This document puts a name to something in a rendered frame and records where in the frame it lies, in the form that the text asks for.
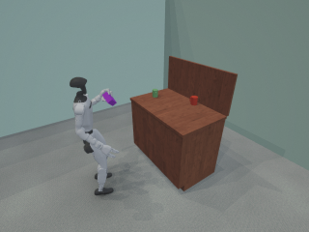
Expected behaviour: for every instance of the robot right forearm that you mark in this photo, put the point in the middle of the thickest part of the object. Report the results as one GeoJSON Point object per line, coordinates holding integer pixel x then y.
{"type": "Point", "coordinates": [86, 136]}

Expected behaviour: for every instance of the sponge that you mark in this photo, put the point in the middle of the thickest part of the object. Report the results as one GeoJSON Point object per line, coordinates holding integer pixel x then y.
{"type": "Point", "coordinates": [109, 99]}

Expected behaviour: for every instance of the table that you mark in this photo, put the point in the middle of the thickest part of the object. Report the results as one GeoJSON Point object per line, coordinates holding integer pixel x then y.
{"type": "Point", "coordinates": [182, 139]}

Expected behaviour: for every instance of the robot left hand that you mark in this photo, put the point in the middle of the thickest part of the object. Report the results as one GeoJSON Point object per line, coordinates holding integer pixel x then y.
{"type": "Point", "coordinates": [103, 91]}

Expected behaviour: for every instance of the robot left thigh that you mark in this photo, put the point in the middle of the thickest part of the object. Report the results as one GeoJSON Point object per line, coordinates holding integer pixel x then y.
{"type": "Point", "coordinates": [99, 137]}

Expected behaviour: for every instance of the robot left forearm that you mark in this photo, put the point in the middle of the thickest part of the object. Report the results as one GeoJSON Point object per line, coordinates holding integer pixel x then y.
{"type": "Point", "coordinates": [95, 100]}

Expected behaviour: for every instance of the right robot foot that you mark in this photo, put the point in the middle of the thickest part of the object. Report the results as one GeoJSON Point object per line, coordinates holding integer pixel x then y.
{"type": "Point", "coordinates": [104, 191]}

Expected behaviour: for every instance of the robot right hand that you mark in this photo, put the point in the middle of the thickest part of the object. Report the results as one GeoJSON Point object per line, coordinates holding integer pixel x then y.
{"type": "Point", "coordinates": [106, 149]}

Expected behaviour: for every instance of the right robot upper arm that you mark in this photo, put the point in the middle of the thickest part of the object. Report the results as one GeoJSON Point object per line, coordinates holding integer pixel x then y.
{"type": "Point", "coordinates": [79, 112]}

